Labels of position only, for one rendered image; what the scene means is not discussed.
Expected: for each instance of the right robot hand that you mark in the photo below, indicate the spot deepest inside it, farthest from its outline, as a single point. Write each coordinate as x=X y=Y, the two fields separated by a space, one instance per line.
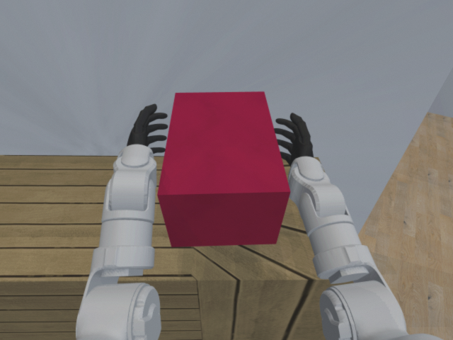
x=301 y=145

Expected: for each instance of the carton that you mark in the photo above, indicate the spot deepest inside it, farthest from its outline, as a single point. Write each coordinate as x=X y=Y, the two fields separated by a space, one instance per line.
x=223 y=181

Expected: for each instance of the robot right upper arm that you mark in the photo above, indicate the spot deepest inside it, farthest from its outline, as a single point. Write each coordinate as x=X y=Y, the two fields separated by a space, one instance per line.
x=363 y=311

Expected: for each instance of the right robot forearm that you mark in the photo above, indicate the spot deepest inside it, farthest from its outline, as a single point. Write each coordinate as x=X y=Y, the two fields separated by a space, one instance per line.
x=339 y=254

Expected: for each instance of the robot left upper arm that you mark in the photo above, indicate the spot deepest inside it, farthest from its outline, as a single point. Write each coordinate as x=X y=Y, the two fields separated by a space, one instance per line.
x=121 y=311

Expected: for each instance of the left robot hand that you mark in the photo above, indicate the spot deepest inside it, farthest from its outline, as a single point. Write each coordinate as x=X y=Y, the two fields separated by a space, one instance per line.
x=141 y=129

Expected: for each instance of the pedestal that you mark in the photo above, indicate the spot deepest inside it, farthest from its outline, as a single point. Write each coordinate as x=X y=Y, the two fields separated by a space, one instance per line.
x=51 y=209

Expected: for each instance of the left robot forearm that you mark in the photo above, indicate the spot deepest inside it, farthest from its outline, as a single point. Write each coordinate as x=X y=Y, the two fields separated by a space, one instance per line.
x=127 y=220

